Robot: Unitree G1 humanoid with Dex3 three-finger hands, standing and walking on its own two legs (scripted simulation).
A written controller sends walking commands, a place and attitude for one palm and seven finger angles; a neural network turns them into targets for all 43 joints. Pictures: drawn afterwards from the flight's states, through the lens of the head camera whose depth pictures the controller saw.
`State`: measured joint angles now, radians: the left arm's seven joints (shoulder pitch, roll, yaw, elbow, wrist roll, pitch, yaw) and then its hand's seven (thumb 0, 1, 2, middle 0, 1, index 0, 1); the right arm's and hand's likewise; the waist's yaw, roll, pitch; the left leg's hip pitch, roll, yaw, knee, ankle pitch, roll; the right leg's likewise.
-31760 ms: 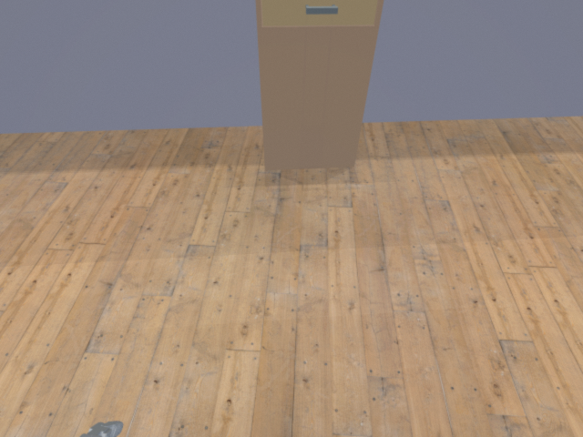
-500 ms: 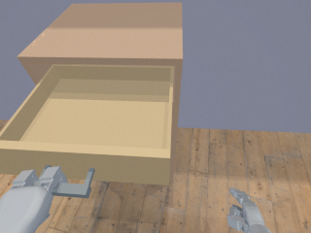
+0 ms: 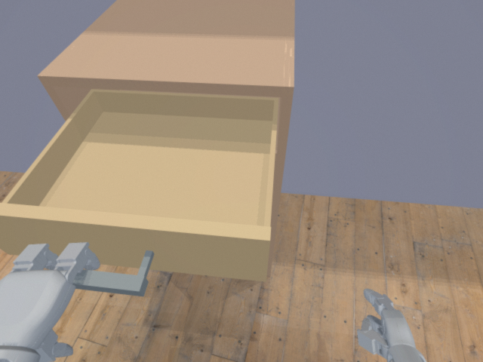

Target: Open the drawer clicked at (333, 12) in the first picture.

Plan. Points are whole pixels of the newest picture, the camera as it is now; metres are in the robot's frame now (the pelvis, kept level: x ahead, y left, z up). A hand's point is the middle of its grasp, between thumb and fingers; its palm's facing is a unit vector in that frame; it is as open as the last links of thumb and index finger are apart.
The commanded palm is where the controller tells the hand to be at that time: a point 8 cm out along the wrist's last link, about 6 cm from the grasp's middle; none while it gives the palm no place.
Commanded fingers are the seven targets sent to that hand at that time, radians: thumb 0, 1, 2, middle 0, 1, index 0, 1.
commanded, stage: lift the hand off the handle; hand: left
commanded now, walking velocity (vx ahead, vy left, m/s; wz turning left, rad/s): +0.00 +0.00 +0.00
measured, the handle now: (108, 267) +0.22 +0.23 +0.07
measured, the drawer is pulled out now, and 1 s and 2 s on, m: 0.30 0.30 0.30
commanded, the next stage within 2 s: draw the hand back to the body in 1.68 s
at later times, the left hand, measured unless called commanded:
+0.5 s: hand (78, 299) +0.18 +0.26 +0.05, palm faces +0.03 -0.04 -1.00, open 13.3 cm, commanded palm +0.16 +0.26 +0.12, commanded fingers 0.00 -0.50 0.30 -0.30 -1.20 -0.30 -1.20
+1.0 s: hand (42, 276) +0.18 +0.27 +0.13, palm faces +0.06 -0.03 -1.00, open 13.3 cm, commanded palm +0.15 +0.27 +0.19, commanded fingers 0.00 -0.50 0.30 -0.30 -1.20 -0.30 -1.20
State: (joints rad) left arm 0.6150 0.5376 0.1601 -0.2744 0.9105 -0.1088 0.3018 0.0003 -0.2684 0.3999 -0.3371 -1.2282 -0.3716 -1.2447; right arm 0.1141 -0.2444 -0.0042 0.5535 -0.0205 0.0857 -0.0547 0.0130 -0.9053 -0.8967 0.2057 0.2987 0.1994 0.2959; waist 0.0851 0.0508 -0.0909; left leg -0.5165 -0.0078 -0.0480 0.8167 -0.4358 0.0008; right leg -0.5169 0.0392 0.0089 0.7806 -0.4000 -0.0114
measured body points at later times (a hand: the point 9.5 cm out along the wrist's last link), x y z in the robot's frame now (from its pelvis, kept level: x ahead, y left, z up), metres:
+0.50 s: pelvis +0.00 +0.00 +0.00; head +0.01 -0.02 +0.45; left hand +0.17 +0.26 +0.11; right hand +0.21 -0.20 -0.09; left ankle -0.02 +0.12 -0.71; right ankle -0.01 -0.12 -0.71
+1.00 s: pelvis +0.00 +0.00 +0.02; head +0.01 -0.03 +0.47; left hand +0.17 +0.27 +0.19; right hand +0.24 -0.21 -0.06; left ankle -0.02 +0.12 -0.71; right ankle -0.01 -0.12 -0.71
